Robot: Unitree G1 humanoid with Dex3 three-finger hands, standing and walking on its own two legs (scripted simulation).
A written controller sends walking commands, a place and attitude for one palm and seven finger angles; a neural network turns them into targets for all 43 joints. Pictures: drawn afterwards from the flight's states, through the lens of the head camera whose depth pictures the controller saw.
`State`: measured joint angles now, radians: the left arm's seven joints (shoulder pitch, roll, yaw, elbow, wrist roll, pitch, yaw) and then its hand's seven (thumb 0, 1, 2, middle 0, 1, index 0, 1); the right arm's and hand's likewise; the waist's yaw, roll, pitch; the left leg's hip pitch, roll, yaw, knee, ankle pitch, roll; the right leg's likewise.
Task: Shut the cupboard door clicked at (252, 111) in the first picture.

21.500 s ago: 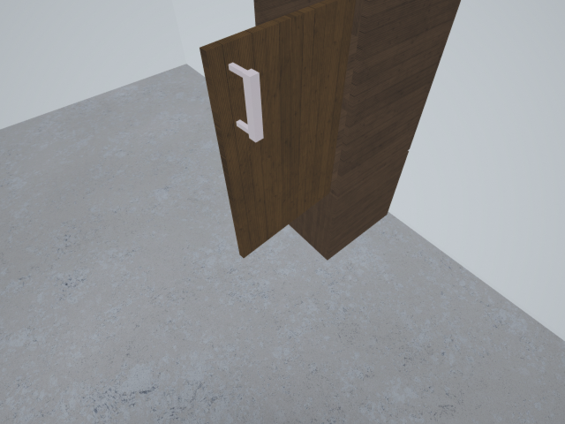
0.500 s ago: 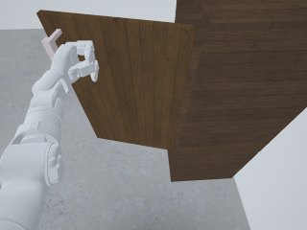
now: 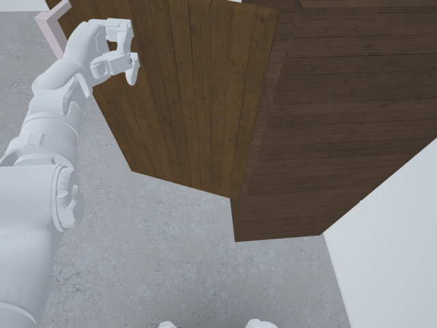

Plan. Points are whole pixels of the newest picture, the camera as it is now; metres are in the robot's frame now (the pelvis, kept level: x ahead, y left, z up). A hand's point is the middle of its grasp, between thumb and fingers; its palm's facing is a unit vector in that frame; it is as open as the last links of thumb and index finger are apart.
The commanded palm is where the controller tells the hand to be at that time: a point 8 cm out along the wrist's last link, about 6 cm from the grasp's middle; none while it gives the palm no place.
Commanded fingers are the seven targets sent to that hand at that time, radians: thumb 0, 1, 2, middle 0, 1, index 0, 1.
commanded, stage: push the door shut along its arc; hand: left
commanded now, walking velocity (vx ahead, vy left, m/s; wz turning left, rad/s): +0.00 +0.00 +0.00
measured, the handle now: (72, 47) +0.58 +0.20 +0.17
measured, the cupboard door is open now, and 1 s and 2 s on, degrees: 69 62 62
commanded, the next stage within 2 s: pull the fist back off the door in 0.04 s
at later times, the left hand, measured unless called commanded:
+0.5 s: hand (150, 55) +0.54 +0.06 +0.17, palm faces +0.05 -1.00 +0.02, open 3.1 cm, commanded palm +0.50 +0.12 +0.18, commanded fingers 0.00 0.90 0.90 -1.30 -1.50 -1.30 -1.50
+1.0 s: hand (144, 90) +0.45 +0.07 +0.18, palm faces +0.03 -1.00 +0.00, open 3.1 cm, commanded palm +0.43 +0.12 +0.18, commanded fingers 0.00 0.90 0.90 -1.30 -1.50 -1.30 -1.50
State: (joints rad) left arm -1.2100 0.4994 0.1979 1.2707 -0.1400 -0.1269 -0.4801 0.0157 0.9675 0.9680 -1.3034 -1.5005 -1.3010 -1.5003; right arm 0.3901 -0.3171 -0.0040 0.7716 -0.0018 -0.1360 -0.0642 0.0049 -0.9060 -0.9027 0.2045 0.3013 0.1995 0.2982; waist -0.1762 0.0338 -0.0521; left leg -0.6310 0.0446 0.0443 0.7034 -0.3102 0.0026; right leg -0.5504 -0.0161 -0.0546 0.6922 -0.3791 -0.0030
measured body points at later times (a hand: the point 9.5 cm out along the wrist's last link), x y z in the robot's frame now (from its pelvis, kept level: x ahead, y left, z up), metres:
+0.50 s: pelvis +0.01 +0.00 +0.00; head +0.08 -0.02 +0.45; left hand +0.53 +0.12 +0.17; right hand -0.02 -0.24 -0.13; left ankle +0.01 +0.12 -0.72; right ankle -0.03 -0.12 -0.72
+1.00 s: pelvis +0.00 -0.01 +0.02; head +0.03 -0.03 +0.46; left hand +0.45 +0.12 +0.18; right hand +0.11 -0.28 -0.10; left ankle +0.01 +0.12 -0.72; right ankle -0.03 -0.12 -0.72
